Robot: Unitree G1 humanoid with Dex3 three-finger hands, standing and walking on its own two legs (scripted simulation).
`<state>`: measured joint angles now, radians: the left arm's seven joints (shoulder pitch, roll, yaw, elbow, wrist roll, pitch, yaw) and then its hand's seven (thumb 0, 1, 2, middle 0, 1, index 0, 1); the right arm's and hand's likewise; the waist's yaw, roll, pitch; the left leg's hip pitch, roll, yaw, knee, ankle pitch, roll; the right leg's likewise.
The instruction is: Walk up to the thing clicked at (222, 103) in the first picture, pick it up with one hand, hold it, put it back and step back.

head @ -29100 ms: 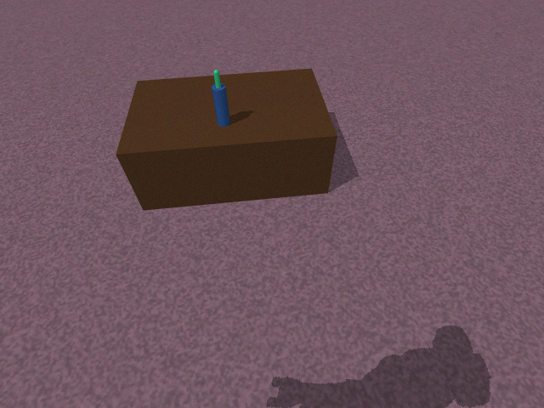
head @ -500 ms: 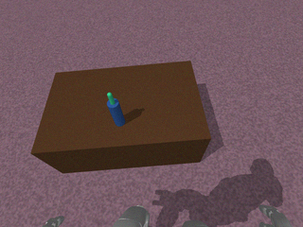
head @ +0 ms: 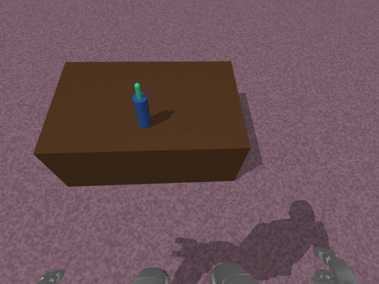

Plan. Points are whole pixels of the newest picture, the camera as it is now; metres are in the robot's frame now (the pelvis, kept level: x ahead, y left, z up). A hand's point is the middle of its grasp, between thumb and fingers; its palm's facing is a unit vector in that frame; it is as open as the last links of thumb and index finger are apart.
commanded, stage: step back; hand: left
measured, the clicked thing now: (141, 106) +0.77 +0.20 -0.28
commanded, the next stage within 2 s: none
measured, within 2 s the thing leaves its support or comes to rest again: neither
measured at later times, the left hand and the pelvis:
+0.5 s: hand out of the picture -0.04 +0.26 -0.14, palm faces +0.07 -0.90 -0.43, open 7.4 cm; pelvis -0.17 -0.03 -0.02, yaw +5 degrees
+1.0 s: hand out of the picture -0.29 +0.22 -0.13, palm faces +0.04 -0.89 -0.45, open 7.4 cm; pelvis -0.34 -0.06 +0.00, yaw +2 degrees
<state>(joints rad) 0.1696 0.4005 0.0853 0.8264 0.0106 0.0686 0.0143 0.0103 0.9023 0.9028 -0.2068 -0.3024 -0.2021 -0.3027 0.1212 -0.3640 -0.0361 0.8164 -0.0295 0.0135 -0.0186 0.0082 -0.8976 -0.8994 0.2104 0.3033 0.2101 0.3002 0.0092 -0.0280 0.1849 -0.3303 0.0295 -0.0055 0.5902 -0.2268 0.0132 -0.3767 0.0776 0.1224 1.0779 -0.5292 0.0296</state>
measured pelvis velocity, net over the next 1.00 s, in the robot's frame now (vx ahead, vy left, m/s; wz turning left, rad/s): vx -0.34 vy -0.06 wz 0.03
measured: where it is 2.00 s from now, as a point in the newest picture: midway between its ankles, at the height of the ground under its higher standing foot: outside the picture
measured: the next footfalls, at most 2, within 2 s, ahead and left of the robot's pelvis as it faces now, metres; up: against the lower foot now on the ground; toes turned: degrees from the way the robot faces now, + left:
right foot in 0.10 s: -0.03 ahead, -0.14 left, +0.00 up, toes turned +1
left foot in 0.48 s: -0.14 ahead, +0.09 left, +0.00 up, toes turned +3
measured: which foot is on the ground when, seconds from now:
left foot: down 0.00-0.12, up 0.14-0.46, down 0.48-0.82, up 0.84-1.00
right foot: up 0.00-0.08, down 0.10-0.50, up 0.52-0.78, down 0.80-1.00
